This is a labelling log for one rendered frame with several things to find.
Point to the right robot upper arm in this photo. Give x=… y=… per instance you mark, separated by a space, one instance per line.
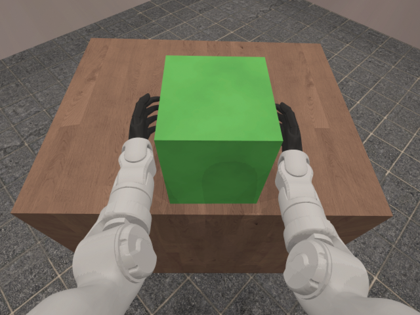
x=329 y=281

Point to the left robot hand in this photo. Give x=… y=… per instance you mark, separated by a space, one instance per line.
x=140 y=122

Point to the robot left forearm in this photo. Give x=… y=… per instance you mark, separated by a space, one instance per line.
x=131 y=196

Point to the pedestal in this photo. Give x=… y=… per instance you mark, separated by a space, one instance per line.
x=72 y=177

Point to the right robot hand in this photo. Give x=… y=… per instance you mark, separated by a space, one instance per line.
x=290 y=130

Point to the left robot upper arm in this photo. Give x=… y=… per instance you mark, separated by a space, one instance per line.
x=109 y=268

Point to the robot right forearm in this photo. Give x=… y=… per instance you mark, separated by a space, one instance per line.
x=301 y=209

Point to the carton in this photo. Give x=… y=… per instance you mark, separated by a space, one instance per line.
x=217 y=132

